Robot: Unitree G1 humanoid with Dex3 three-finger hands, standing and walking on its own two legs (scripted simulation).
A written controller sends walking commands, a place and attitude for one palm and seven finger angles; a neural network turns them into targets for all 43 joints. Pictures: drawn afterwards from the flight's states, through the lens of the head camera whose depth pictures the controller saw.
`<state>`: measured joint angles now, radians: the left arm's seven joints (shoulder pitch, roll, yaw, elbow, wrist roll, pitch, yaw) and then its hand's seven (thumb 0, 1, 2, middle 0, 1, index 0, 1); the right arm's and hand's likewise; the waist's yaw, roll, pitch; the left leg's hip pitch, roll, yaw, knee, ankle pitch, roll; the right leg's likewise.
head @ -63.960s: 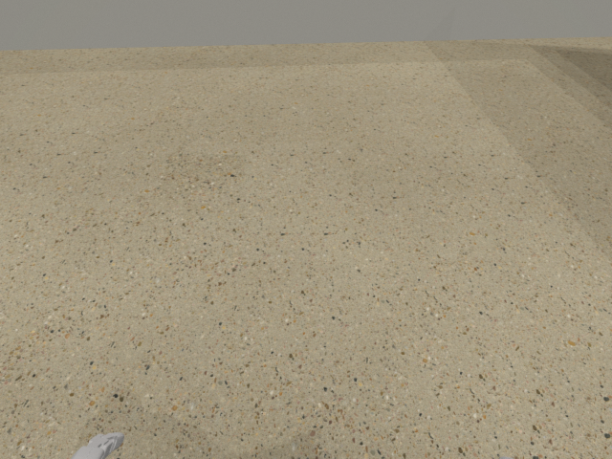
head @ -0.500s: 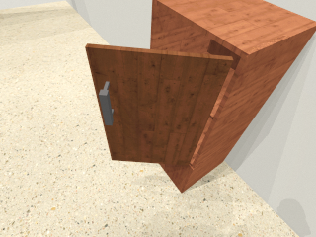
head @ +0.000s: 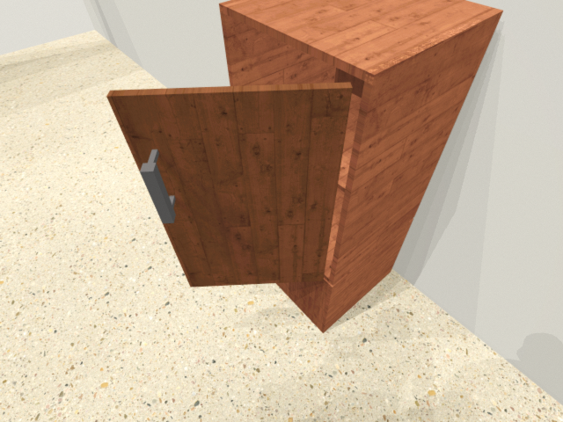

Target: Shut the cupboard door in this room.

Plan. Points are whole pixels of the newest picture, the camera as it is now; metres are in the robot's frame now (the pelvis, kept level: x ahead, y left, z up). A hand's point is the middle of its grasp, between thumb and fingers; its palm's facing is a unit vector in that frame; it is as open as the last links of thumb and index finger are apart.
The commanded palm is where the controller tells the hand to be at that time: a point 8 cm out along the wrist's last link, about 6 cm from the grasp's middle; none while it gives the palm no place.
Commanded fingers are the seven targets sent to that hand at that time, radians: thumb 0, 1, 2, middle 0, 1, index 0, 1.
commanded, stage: come to a stop and stand still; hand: left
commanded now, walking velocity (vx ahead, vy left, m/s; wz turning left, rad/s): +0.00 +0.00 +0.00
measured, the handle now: (161, 187) +0.50 +0.24 +0.04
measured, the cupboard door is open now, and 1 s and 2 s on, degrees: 52 52 52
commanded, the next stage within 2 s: look again from close up in 0.88 s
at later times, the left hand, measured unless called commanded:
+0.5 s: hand out of the picture -0.09 +0.21 -0.18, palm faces +0.04 -0.99 -0.11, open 7.3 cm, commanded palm none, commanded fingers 0.00 0.90 0.90 -0.20 -0.30 -0.20 -0.30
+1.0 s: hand out of the picture -0.08 +0.23 -0.18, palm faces +0.02 -0.99 -0.13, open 7.3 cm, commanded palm none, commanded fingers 0.00 0.90 0.90 -0.20 -0.30 -0.20 -0.30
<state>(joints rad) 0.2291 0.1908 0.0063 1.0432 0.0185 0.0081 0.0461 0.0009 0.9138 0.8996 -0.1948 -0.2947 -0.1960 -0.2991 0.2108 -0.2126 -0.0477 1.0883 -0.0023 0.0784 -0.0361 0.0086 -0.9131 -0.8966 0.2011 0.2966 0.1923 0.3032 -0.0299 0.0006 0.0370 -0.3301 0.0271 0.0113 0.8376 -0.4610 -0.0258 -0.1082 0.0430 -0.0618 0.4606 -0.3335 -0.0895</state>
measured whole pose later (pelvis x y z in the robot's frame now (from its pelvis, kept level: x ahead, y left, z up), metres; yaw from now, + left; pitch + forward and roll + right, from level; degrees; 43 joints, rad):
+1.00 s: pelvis -0.05 +0.08 +0.01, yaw +0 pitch -1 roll +0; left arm 0.30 0.12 -0.01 1.15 0.02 -0.01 0.05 0.00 0.91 0.90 -0.19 -0.29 -0.20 -0.30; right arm 0.30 -0.11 0.00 1.13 0.00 -0.01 -0.04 0.01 -0.92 -0.90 0.20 0.30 0.20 0.30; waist 0.00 -0.04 0.04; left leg -0.17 -0.03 0.06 0.39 -0.21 0.05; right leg -0.16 -0.03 -0.03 0.38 -0.20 0.02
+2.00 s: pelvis +0.02 +0.04 -0.01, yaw +1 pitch +0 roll +0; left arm 0.36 0.16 0.02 1.13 0.02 0.00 0.02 0.00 0.91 0.90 -0.20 -0.29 -0.20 -0.30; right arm 0.34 -0.11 0.00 1.11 -0.03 -0.05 -0.03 0.01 -0.91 -0.90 0.20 0.30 0.19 0.30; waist -0.01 -0.04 0.03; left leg -0.17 0.01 0.02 0.59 -0.42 0.01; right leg -0.29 0.00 -0.08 0.84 -0.54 -0.05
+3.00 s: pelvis +0.03 +0.06 +0.00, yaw +4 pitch -1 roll +1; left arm 0.34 0.18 0.00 1.02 0.03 0.02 0.03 0.00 0.91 0.90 -0.20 -0.29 -0.20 -0.30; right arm 0.28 -0.21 -0.01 0.96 -0.02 0.02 0.00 0.00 -0.93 -0.90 0.20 0.30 0.20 0.30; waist 0.02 0.05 0.02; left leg -0.21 -0.07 0.11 0.47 -0.25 0.09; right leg -0.30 -0.07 0.03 0.51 -0.21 0.01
